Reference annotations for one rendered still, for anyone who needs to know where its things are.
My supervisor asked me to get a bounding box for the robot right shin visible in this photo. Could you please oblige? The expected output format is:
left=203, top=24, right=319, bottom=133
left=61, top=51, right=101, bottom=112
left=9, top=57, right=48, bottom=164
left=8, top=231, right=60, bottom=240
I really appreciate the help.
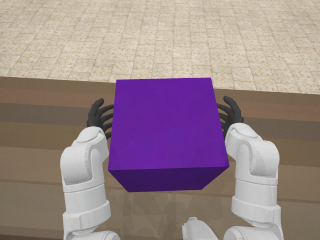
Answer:
left=187, top=217, right=198, bottom=222

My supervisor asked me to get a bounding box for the right robot upper arm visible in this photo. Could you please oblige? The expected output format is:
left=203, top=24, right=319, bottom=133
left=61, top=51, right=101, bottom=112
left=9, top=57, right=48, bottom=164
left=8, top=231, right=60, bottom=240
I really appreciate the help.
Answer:
left=223, top=226, right=279, bottom=240

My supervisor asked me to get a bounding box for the left robot forearm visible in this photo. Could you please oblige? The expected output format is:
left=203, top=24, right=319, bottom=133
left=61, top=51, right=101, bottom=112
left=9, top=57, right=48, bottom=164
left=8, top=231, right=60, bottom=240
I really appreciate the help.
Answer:
left=60, top=126, right=111, bottom=240

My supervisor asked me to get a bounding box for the left robot upper arm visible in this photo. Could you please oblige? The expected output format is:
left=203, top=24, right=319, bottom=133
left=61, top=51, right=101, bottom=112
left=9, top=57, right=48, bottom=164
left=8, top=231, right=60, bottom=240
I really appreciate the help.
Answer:
left=72, top=230, right=121, bottom=240

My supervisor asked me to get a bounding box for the right robot thigh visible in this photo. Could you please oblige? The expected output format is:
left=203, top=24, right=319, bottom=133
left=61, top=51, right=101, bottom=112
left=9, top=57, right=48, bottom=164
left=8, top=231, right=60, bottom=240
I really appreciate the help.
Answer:
left=182, top=220, right=219, bottom=240

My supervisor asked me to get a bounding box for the right robot forearm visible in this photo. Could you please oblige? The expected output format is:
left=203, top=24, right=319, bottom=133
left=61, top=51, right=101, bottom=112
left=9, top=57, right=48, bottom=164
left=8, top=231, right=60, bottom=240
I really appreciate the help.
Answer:
left=225, top=123, right=284, bottom=240

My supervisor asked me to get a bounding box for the right robot hand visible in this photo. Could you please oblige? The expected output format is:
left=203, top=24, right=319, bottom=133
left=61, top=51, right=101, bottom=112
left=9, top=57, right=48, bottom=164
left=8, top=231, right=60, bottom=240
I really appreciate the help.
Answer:
left=216, top=96, right=244, bottom=141

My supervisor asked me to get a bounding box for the carton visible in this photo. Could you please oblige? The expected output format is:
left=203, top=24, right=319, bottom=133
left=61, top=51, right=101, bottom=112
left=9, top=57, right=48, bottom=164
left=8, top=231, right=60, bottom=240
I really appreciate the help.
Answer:
left=108, top=77, right=230, bottom=193

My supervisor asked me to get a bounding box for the left robot hand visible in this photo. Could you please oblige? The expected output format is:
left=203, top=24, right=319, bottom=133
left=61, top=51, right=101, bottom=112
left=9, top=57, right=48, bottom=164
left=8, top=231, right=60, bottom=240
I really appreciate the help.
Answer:
left=86, top=98, right=114, bottom=140

